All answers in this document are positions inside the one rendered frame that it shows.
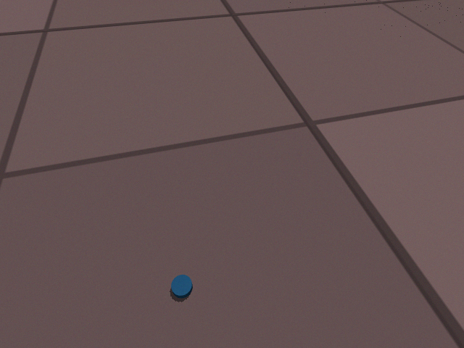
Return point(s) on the tin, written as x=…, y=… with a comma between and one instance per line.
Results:
x=181, y=286

